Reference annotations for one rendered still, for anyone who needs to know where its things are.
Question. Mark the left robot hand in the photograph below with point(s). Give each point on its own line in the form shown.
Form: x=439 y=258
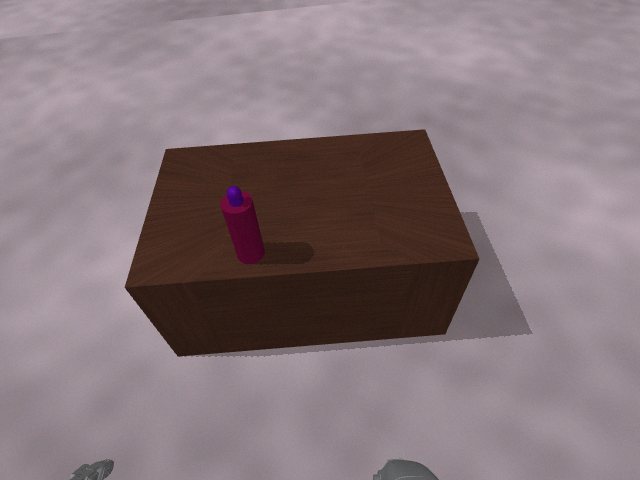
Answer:
x=97 y=471

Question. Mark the bottle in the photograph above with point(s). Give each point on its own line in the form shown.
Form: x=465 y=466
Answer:
x=240 y=216

